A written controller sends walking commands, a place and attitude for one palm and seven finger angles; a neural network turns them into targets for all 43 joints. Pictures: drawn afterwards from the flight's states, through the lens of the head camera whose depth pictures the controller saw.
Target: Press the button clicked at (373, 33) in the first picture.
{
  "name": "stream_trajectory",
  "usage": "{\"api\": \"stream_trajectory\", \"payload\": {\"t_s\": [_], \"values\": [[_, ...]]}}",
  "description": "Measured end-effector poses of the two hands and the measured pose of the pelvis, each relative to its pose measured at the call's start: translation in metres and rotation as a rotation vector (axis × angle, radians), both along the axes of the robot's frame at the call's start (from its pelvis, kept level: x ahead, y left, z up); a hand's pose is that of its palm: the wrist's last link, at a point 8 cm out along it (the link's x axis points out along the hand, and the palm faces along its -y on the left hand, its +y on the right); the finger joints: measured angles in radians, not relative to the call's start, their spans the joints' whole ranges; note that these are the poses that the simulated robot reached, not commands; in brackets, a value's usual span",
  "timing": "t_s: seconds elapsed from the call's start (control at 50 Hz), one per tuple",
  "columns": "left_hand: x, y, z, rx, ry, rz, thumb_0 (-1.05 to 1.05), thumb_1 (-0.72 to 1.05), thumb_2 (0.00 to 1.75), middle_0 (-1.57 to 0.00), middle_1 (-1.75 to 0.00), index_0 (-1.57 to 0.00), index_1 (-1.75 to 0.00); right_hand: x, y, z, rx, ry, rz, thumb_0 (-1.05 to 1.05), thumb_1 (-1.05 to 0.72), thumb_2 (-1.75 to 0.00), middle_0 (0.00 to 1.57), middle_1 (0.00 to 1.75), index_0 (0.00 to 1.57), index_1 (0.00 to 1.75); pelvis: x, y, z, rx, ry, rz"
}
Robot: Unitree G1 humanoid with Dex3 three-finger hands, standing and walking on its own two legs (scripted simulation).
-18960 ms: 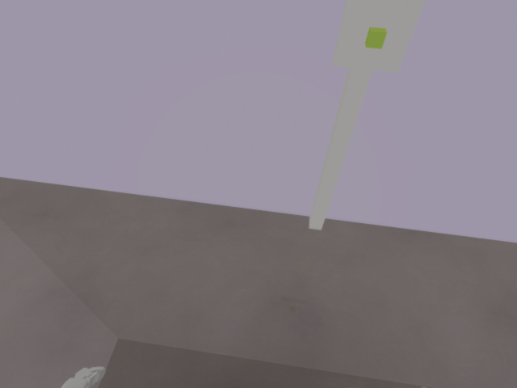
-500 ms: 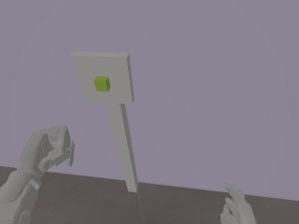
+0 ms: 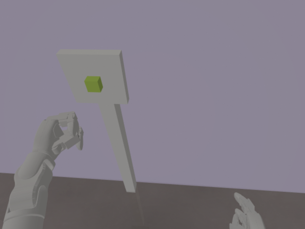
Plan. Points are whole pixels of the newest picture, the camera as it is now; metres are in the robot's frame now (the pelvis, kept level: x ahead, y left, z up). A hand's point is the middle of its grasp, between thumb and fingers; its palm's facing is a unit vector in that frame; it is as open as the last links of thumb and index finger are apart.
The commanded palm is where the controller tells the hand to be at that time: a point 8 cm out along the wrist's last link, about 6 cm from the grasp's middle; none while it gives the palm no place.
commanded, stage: aim a knuckle at the button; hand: left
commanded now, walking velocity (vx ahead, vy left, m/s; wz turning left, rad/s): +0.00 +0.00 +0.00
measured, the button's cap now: (94, 83) +0.48 +0.21 +0.15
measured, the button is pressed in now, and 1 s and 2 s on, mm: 0 0 0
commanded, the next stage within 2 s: press the button with the knuckle in 1.38 s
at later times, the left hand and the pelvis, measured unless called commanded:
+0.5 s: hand (94, 121) +0.36 +0.18 +0.12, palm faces -0.01 -1.00 -0.02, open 3.1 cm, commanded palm +0.34 +0.24 +0.12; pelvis +0.00 +0.01 +0.00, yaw +0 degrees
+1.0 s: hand (99, 115) +0.38 +0.17 +0.12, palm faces +0.00 -1.00 -0.01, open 3.1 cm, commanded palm +0.35 +0.23 +0.12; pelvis +0.00 +0.01 +0.00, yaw -1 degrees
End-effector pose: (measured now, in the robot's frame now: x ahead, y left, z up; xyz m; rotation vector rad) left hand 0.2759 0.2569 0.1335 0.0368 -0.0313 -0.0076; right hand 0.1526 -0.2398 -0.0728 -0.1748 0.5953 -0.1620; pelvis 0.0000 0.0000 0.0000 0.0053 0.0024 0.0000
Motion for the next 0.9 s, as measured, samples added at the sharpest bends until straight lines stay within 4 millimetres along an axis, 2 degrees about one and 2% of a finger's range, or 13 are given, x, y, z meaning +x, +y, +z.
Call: {"api": "stream_trajectory", "payload": {"t_s": [0.22, 0.4, 0.74, 0.9], "values": [[0.019, -0.003, -0.005, -0.001, -0.012, 0.007, 0.02, 0.90, 0.90, -1.30, -1.50, -1.30, -1.50, 0.003, 0.013, -0.003, -0.001, 0.044, 0.011, 0.02, -0.91, -0.90, 0.20, 0.30, 0.20, 0.30, 0.002, 0.008, 0.000, -0.004, 0.009, 0.000], [0.046, -0.020, -0.009, -0.018, 0.019, -0.021, 0.02, 0.90, 0.90, -1.30, -1.50, -1.30, -1.50, -0.002, 0.020, -0.009, 0.012, 0.091, 0.006, 0.02, -0.91, -0.90, 0.20, 0.30, 0.20, 0.30, 0.001, 0.013, -0.001, -0.004, 0.023, 0.000], [0.090, -0.026, -0.014, -0.027, 0.031, -0.006, 0.02, 0.90, 0.90, -1.30, -1.50, -1.30, -1.50, -0.048, 0.000, -0.025, -0.007, 0.265, -0.076, 0.02, -0.91, -0.90, 0.20, 0.30, 0.20, 0.30, -0.001, 0.011, -0.002, -0.008, 0.051, -0.010], [0.088, -0.030, -0.016, -0.019, 0.008, -0.005, 0.02, 0.90, 0.90, -1.30, -1.50, -1.30, -1.50, -0.062, -0.006, -0.028, 0.005, 0.293, -0.112, 0.02, -0.91, -0.90, 0.20, 0.30, 0.20, 0.30, 0.002, 0.011, -0.002, -0.005, 0.056, -0.026]]}}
